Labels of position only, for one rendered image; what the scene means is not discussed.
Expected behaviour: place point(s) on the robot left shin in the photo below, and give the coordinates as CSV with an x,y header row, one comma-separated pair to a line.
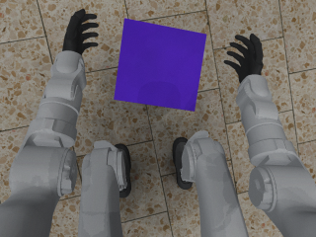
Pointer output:
x,y
97,145

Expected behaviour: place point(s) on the robot left upper arm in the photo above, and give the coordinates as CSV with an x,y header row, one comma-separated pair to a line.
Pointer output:
x,y
41,176

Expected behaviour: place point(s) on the carton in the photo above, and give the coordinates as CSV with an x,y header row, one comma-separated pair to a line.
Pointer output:
x,y
159,65

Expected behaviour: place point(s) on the robot right shin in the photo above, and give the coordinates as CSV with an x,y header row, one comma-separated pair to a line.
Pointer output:
x,y
197,135

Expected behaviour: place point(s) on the robot right hand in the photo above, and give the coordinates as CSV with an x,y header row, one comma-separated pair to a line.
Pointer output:
x,y
252,62

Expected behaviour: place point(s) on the robot left forearm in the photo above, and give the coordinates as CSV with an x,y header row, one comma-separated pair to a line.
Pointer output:
x,y
59,107

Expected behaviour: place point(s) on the robot shin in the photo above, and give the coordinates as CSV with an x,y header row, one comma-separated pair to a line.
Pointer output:
x,y
197,135
97,145

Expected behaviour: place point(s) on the robot right upper arm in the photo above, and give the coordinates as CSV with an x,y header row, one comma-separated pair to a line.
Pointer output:
x,y
287,195

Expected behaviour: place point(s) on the robot left hand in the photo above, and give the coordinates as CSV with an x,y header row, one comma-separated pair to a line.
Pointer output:
x,y
73,39

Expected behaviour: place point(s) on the robot right forearm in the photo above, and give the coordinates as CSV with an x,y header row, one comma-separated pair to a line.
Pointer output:
x,y
268,144

